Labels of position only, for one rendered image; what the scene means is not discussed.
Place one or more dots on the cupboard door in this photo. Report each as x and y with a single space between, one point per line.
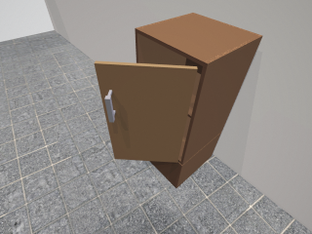
151 103

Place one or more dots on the handle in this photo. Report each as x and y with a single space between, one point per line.
109 107

